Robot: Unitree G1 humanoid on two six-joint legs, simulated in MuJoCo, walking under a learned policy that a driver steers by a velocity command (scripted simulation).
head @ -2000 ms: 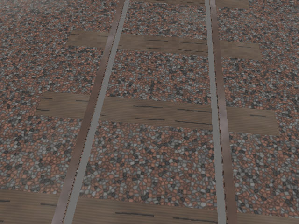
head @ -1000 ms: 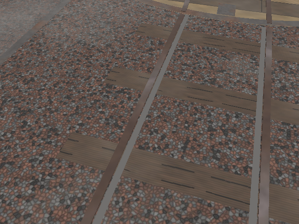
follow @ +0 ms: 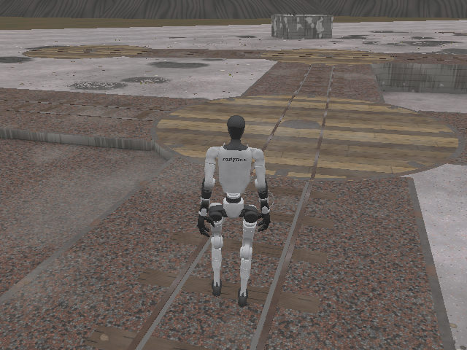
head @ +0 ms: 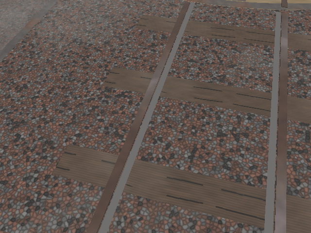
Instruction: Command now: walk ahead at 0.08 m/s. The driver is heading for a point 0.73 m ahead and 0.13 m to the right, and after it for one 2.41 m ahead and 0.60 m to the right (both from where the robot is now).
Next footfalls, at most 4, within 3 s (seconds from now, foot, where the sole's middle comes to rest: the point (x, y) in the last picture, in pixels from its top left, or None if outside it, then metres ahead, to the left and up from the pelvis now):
0.10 left None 0.10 0.11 -0.78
1.24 left None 0.22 0.16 -0.78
1.78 right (183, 228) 0.50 -0.05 -0.78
2.30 left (184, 159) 0.84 -0.07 -0.78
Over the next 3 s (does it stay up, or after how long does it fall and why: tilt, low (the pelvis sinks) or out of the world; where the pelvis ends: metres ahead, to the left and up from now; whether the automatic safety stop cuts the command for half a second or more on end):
stays up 0.67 -0.10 0.00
